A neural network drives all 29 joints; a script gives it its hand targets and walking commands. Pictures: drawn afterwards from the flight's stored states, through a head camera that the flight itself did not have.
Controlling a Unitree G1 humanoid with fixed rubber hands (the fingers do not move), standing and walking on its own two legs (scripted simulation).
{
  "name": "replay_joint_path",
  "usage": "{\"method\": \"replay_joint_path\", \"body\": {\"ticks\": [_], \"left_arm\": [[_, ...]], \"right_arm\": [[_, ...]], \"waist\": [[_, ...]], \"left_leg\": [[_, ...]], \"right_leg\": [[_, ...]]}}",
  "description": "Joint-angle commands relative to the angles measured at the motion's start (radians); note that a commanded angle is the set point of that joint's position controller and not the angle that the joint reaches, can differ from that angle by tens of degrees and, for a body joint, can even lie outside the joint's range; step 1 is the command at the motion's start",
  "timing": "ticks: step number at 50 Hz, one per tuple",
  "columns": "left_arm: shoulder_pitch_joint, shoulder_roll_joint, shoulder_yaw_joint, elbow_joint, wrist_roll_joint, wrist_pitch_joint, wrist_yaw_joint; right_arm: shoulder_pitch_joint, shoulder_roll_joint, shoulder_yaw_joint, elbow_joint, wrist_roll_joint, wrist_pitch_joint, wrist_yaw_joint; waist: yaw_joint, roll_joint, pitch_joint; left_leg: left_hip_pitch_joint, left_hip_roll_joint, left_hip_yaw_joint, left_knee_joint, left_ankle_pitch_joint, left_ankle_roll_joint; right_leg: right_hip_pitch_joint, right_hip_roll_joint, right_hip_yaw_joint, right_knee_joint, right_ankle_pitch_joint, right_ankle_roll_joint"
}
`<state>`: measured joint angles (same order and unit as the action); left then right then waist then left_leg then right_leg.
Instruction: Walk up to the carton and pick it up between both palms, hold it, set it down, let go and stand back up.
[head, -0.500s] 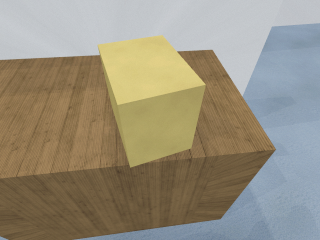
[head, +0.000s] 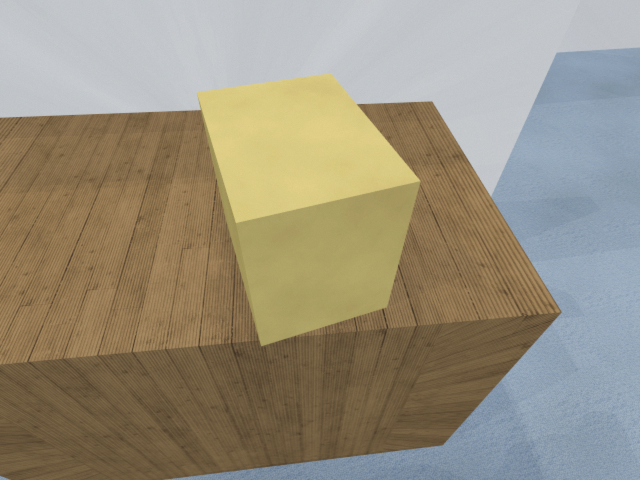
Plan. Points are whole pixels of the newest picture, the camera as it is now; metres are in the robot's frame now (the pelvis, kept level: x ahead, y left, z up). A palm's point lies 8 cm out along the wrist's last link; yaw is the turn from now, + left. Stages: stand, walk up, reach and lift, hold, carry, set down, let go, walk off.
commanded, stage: stand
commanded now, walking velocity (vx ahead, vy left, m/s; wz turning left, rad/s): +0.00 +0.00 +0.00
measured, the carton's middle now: (297, 205) +0.47 +0.06 +0.09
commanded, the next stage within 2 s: none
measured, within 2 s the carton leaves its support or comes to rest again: neither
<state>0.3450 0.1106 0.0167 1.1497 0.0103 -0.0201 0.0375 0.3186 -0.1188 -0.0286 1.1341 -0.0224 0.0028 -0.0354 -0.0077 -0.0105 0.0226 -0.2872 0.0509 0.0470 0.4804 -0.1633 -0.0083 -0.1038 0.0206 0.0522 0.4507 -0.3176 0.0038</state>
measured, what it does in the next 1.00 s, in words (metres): stands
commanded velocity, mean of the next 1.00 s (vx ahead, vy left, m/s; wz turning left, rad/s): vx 0.00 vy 0.00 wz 0.00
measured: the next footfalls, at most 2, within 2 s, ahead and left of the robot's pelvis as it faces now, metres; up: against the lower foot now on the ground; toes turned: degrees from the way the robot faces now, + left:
none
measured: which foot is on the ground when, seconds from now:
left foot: down 0.00-1.00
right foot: down 0.00-1.00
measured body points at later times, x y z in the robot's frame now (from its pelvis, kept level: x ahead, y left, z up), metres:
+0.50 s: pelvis +0.01 +0.01 +0.00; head +0.02 +0.02 +0.45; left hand -0.03 +0.21 -0.17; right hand -0.01 -0.20 -0.16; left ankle +0.06 +0.12 -0.74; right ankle -0.04 -0.13 -0.74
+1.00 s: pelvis +0.02 +0.01 +0.00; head +0.02 +0.01 +0.45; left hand -0.03 +0.21 -0.16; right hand -0.02 -0.20 -0.16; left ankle +0.06 +0.12 -0.74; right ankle -0.04 -0.13 -0.74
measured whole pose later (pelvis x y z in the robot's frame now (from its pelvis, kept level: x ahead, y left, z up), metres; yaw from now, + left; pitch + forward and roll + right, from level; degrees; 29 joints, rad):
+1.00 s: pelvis +0.02 +0.01 +0.00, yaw +1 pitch -2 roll +0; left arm 0.34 0.10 0.01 1.18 0.01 -0.01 0.04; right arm 0.32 -0.11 -0.02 1.15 -0.01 0.00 -0.04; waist -0.02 0.00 0.05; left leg -0.24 0.02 0.05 0.45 -0.17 0.01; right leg -0.05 -0.02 0.05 0.42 -0.33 0.02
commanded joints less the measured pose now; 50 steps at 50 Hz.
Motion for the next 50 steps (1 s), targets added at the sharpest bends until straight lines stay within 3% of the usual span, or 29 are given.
{"method": "replay_joint_path", "body": {"ticks": [1,4,5,9,11,12,13,14,15,16,18,23,24,26,27,30,31,34,36,38,39,40,41,42,43,44,47,48,50], "left_arm": [[0.072,0.033,-0.001,-0.008,0.001,0.002,0.001],[0.064,0.026,-0.005,-0.003,-0.001,-0.008,0.002],[0.095,0.06,0.003,-0.001,0.003,-0.006,0.004],[0.101,0.058,0.009,0.005,0.006,-0.005,0.005],[0.102,0.062,0.005,0.013,-0.002,0.005,0.013],[0.083,0.043,0.008,0.011,-0.005,0.006,0.01],[0.094,0.022,-0.002,0.007,-0.005,0.004,0.009],[0.105,0.035,-0.001,0.009,-0.008,0.002,0.009],[0.097,0.036,-0.004,0.019,-0.006,0.0,0.012],[0.098,0.068,0.006,0.02,-0.002,-0.002,0.009],[0.079,0.062,0.006,0.012,0.004,-0.001,0.008],[0.087,0.071,0.005,0.011,0.002,-0.003,0.01],[0.079,0.061,0.007,0.009,0.001,-0.006,0.011],[0.092,0.073,0.01,0.018,-0.003,-0.004,0.012],[0.086,0.077,0.015,0.02,-0.002,-0.004,0.011],[0.088,0.042,-0.003,0.021,0.006,0.0,0.013],[0.116,0.037,-0.004,0.035,-0.005,0.005,0.015],[0.095,0.046,-0.007,0.031,-0.003,-0.004,0.012],[0.065,0.059,-0.002,0.016,0.003,-0.008,0.007],[0.069,0.041,-0.009,0.039,0.001,0.0,0.012],[0.09,0.023,-0.014,0.037,0.003,-0.001,0.012],[0.084,0.047,-0.006,0.04,0.003,0.005,0.012],[0.099,0.042,-0.004,0.041,-0.009,0.002,0.011],[0.074,0.025,-0.01,0.044,0.003,0.008,0.012],[0.09,0.044,-0.005,0.04,-0.006,0.007,0.011],[0.108,0.058,0.004,0.033,-0.01,0.01,0.006],[0.081,0.058,0.005,0.027,0.001,0.006,0.007],[0.077,0.06,0.001,0.029,0.001,0.006,0.011],[0.107,0.046,-0.001,0.047,0.004,0.003,0.012]], "right_arm": [[0.085,-0.094,-0.013,0.001,0.005,-0.001,-0.006],[0.081,-0.088,-0.017,-0.006,-0.003,0.001,-0.004],[0.094,-0.086,-0.014,0.009,0.004,0.003,-0.003],[0.085,-0.109,-0.015,0.014,0.007,-0.008,-0.004],[0.076,-0.091,-0.012,0.006,0.012,-0.007,-0.002],[0.058,-0.082,-0.011,0.002,0.0,-0.01,0.001],[0.081,-0.081,-0.01,0.013,0.009,-0.006,0.002],[0.08,-0.038,-0.001,0.014,0.004,-0.007,0.003],[0.094,-0.036,-0.003,0.017,0.003,-0.002,0.003],[0.074,-0.058,-0.002,0.009,0.002,-0.004,-0.002],[0.05,-0.116,-0.018,-0.002,0.0,-0.001,0.0],[0.062,-0.056,-0.008,0.012,-0.003,-0.008,-0.002],[0.062,-0.073,-0.009,0.008,0.002,-0.006,0.0],[0.068,-0.084,-0.009,0.006,0.007,-0.008,-0.004],[0.042,-0.078,-0.007,0.001,0.002,-0.01,-0.007],[0.068,-0.067,-0.006,0.015,0.007,-0.005,-0.003],[0.086,-0.078,-0.004,0.025,0.01,-0.005,-0.003],[0.098,-0.041,0.001,0.019,0.0,0.001,-0.004],[0.071,-0.058,-0.002,0.019,0.004,0.005,-0.007],[0.045,-0.113,-0.019,-0.007,0.012,-0.009,0.002],[0.063,-0.082,-0.011,0.004,0.012,-0.008,0.001],[0.102,-0.045,0.003,0.02,0.007,-0.006,-0.002],[0.073,-0.075,-0.007,0.003,0.007,-0.005,-0.003],[0.081,-0.079,-0.01,0.006,0.003,-0.004,-0.008],[0.096,-0.082,-0.007,0.003,0.007,-0.004,-0.003],[0.086,-0.101,-0.009,0.013,0.011,-0.004,0.001],[0.076,-0.085,-0.01,0.001,0.007,-0.009,0.001],[0.096,-0.091,-0.012,0.019,0.011,-0.009,-0.007],[0.086,-0.059,-0.006,0.006,0.005,-0.001,-0.007]], "waist": [[-0.012,-0.022,0.077],[-0.013,-0.011,0.059],[-0.002,0.053,0.083],[0.01,0.015,0.061],[-0.018,0.019,0.083],[0.001,-0.01,0.071],[-0.01,0.042,0.082],[-0.001,0.03,0.084],[-0.026,0.016,0.094],[-0.004,0.001,0.088],[-0.003,-0.026,0.099],[0.002,0.045,0.124],[-0.001,-0.006,0.085],[-0.008,0.003,0.054],[0.015,-0.013,0.07],[-0.01,0.023,0.107],[-0.013,0.036,0.084],[-0.021,-0.016,0.096],[-0.01,0.032,0.097],[-0.016,0.007,0.11],[-0.017,0.023,0.088],[-0.018,-0.002,0.117],[-0.002,-0.018,0.088],[-0.022,0.031,0.125],[-0.019,-0.001,0.096],[-0.002,0.066,0.101],[-0.003,-0.002,0.087],[-0.009,0.028,0.114],[-0.004,-0.031,0.097]], "left_leg": [[0.142,0.059,-0.089,-0.066,0.053,0.032],[0.177,0.06,-0.085,-0.061,0.072,0.033],[0.144,0.068,-0.099,-0.07,0.052,0.027],[0.129,0.049,-0.091,-0.077,0.02,0.026],[0.149,0.056,-0.096,-0.099,-0.001,0.036],[0.149,0.053,-0.091,-0.086,0.007,0.031],[0.149,0.05,-0.082,-0.088,0.029,0.023],[0.141,0.055,-0.09,-0.075,0.035,0.032],[0.142,0.049,-0.087,-0.085,0.04,0.029],[0.132,0.051,-0.09,-0.091,0.058,0.032],[0.124,0.053,-0.087,-0.087,0.046,0.031],[0.119,0.047,-0.089,-0.09,0.064,0.034],[0.164,0.042,-0.076,-0.082,0.072,0.039],[0.17,0.053,-0.099,-0.09,0.064,0.037],[0.15,0.052,-0.097,-0.097,0.094,0.04],[0.143,0.033,-0.073,-0.098,0.049,0.02],[0.163,0.046,-0.092,-0.103,0.048,0.033],[0.194,0.055,-0.1,-0.096,0.076,0.043],[0.175,0.042,-0.088,-0.102,0.081,0.033],[0.161,0.045,-0.086,-0.101,0.069,0.033],[0.183,0.047,-0.098,-0.109,0.024,0.033],[0.185,0.049,-0.102,-0.107,0.046,0.033],[0.174,0.048,-0.105,-0.114,0.051,0.044],[0.171,0.047,-0.101,-0.12,0.017,0.039],[0.174,0.055,-0.127,-0.141,-0.024,0.043],[0.141,0.055,-0.127,-0.151,-0.058,0.038],[0.162,0.044,-0.103,-0.12,0.021,0.036],[0.148,0.047,-0.105,-0.119,0.034,0.036],[0.15,0.047,-0.103,-0.111,0.01,0.034]], "right_leg": [[-0.224,-0.076,0.062,-0.128,0.127,-0.062],[-0.222,-0.077,0.065,-0.129,0.101,-0.052],[-0.21,-0.073,0.058,-0.116,0.108,-0.054],[-0.17,-0.073,0.052,-0.1,0.113,-0.054],[-0.205,-0.066,0.056,-0.12,0.104,-0.048],[-0.183,-0.069,0.053,-0.129,0.088,-0.049],[-0.186,-0.078,0.065,-0.12,0.113,-0.048],[-0.175,-0.071,0.051,-0.128,0.111,-0.043],[-0.18,-0.082,0.052,-0.13,0.101,-0.046],[-0.16,-0.078,0.056,-0.127,0.103,-0.05],[-0.172,-0.085,0.053,-0.139,0.099,-0.047],[-0.173,-0.092,0.056,-0.128,0.125,-0.048],[-0.186,-0.091,0.066,-0.129,0.116,-0.05],[-0.15,-0.082,0.048,-0.128,0.125,-0.051],[-0.144,-0.081,0.044,-0.123,0.124,-0.044],[-0.158,-0.084,0.048,-0.131,0.137,-0.036],[-0.157,-0.087,0.039,-0.135,0.109,-0.039],[-0.177,-0.082,0.037,-0.136,0.094,-0.038],[-0.167,-0.095,0.046,-0.138,0.125,-0.045],[-0.18,-0.088,0.046,-0.14,0.113,-0.035],[-0.173,-0.093,0.043,-0.135,0.086,-0.036],[-0.181,-0.084,0.034,-0.145,0.095,-0.036],[-0.164,-0.081,0.038,-0.138,0.097,-0.039],[-0.196,-0.085,0.041,-0.144,0.084,-0.035],[-0.175,-0.076,0.022,-0.128,0.063,-0.031],[-0.148,-0.069,0.033,-0.13,0.063,-0.037],[-0.15,-0.084,0.031,-0.132,0.103,-0.032],[-0.175,-0.088,0.039,-0.128,0.098,-0.036],[-0.143,-0.08,0.036,-0.145,0.087,-0.033]]}}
